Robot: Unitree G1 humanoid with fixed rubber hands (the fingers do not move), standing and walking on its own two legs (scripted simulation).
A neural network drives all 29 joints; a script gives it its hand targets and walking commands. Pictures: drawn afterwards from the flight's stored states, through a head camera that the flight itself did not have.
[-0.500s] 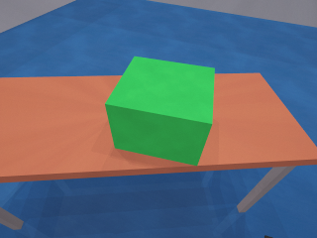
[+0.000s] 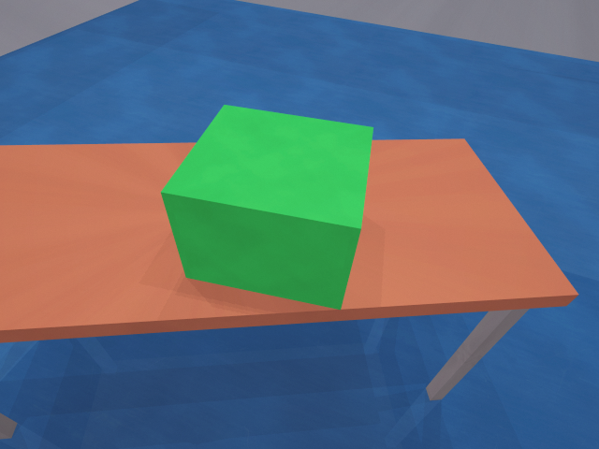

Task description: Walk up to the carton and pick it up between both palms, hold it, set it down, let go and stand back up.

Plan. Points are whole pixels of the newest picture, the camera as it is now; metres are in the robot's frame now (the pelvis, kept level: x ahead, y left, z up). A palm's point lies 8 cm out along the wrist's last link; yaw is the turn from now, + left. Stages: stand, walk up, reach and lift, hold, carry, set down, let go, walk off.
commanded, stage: walk up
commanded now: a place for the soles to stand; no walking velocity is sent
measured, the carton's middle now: (279, 202) +0.54 +0.03 +0.01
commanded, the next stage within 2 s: reach and lift in 1.66 s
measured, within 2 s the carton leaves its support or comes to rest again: neither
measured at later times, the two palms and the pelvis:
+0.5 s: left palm out of the picture +0.06 +0.31 -0.10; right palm out of the picture +0.07 -0.30 -0.09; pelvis +0.00 +0.01 +0.00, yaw +1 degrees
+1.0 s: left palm out of the picture +0.10 +0.31 -0.10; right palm out of the picture +0.13 -0.29 -0.09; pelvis +0.04 +0.01 +0.01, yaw +1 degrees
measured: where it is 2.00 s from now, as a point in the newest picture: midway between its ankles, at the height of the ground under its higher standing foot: outside the picture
